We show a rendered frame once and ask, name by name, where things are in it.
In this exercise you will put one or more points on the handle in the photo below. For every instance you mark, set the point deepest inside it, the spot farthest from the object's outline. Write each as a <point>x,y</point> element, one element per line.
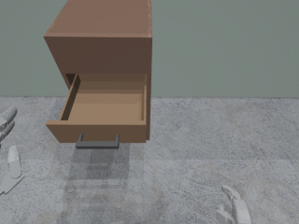
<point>97,144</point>

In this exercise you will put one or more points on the drawer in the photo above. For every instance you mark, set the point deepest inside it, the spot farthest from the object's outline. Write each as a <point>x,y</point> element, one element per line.
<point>100,106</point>

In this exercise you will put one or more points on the cabinet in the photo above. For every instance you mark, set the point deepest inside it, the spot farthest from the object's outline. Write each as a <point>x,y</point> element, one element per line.
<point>103,37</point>

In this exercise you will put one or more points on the robot left hand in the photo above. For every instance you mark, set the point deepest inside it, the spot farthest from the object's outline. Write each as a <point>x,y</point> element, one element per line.
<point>11,177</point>

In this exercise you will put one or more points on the robot right hand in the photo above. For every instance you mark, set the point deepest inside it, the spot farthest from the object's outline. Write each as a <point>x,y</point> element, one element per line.
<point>236,213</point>

